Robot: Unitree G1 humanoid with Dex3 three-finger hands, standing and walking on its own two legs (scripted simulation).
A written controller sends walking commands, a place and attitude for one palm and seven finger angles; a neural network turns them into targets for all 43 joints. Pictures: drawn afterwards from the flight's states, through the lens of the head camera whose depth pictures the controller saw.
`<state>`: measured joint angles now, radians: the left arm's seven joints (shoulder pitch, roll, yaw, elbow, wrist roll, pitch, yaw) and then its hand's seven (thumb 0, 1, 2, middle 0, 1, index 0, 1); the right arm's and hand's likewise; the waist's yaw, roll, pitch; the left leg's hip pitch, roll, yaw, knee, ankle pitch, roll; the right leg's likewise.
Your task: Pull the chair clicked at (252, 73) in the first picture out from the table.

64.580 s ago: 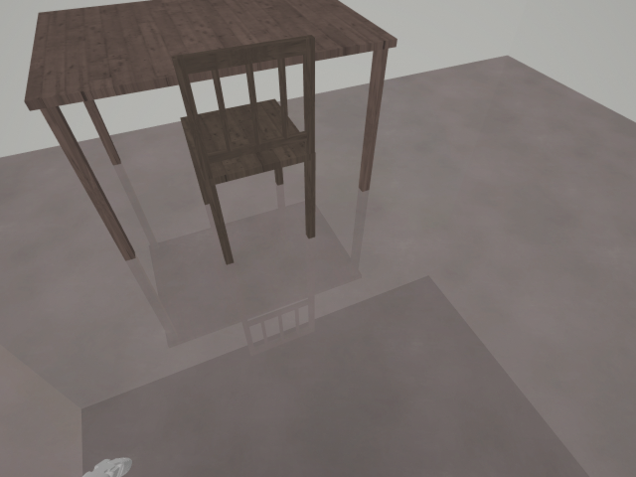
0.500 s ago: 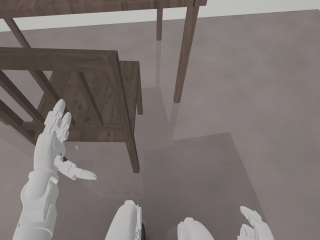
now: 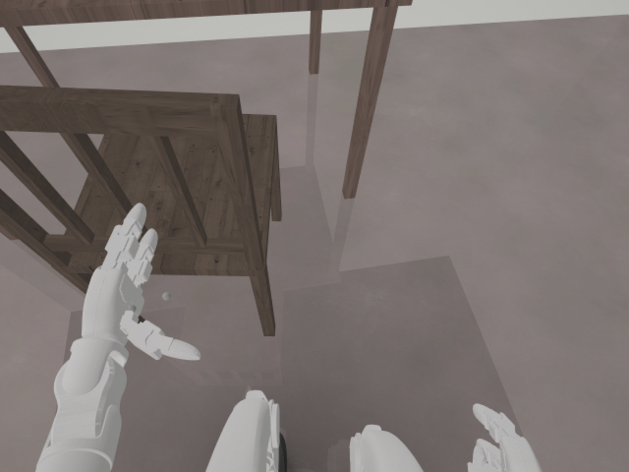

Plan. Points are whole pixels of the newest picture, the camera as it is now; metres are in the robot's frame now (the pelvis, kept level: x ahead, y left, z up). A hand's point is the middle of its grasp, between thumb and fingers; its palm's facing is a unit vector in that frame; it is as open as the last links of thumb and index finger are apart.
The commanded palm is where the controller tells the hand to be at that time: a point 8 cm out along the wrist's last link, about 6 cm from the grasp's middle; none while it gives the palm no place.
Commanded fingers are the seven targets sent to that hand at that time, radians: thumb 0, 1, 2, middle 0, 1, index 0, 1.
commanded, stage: aim the fingers beside a spindle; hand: left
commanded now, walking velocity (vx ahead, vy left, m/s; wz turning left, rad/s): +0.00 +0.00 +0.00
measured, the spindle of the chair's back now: (114, 195) +0.47 +0.31 +0.00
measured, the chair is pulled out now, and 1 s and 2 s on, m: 0.24 0.24 0.24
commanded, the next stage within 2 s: push the fingers through the gap in 1.18 s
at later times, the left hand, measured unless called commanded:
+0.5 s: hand (171, 294) +0.32 +0.19 +0.02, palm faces +0.02 -1.00 -0.03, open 16.9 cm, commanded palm +0.30 +0.24 +0.03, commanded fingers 0.00 -0.50 0.30 -0.06 -0.08 -0.06 -0.08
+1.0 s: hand (173, 295) +0.32 +0.19 +0.03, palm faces +0.01 -1.00 -0.05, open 16.9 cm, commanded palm +0.30 +0.24 +0.03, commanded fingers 0.00 -0.50 0.30 -0.06 -0.08 -0.06 -0.08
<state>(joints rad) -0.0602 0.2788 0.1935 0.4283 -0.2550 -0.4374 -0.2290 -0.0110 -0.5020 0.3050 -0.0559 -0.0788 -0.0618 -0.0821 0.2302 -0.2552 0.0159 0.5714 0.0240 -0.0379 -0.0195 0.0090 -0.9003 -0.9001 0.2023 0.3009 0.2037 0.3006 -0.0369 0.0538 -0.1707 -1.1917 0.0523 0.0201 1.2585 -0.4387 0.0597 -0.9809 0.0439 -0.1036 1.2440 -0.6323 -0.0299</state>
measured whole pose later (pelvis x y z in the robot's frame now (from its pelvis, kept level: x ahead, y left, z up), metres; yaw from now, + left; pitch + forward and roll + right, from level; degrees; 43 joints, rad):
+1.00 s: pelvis +0.00 +0.00 +0.00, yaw +0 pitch +20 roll -4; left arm -0.05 0.27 0.18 0.36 -0.23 -0.47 -0.19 -0.01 -0.50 0.30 -0.06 -0.08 -0.06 -0.08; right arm 0.21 -0.25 0.01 0.58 0.01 -0.04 -0.02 0.01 -0.90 -0.90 0.20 0.30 0.20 0.30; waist -0.03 0.05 -0.17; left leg -1.20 0.05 0.01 1.27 -0.44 0.05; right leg -0.99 0.05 -0.11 1.27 -0.64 -0.04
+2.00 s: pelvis +0.00 +0.00 +0.00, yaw -1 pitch +22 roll -5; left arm -0.34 0.32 0.25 0.64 -0.19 -0.46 -0.17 -0.01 -0.50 0.30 -0.06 -0.08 -0.07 -0.08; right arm 0.25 -0.25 0.02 0.61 0.01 0.00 -0.01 0.01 -0.90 -0.90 0.20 0.30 0.20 0.30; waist -0.07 0.05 -0.17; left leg -1.23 0.06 0.02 1.27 -0.44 0.06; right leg -1.02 0.05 -0.10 1.26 -0.63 -0.03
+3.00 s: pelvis +0.00 +0.01 -0.01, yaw -2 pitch +24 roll -6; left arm -0.56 0.37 0.31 0.88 -0.15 -0.48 -0.19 -0.01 -0.50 0.30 -0.06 -0.08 -0.07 -0.08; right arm 0.26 -0.25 0.02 0.62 -0.01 0.07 0.01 0.00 -0.90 -0.90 0.20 0.30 0.20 0.30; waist -0.11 0.05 -0.16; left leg -1.27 0.06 0.02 1.28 -0.45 0.07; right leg -1.05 0.06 -0.09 1.25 -0.63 -0.02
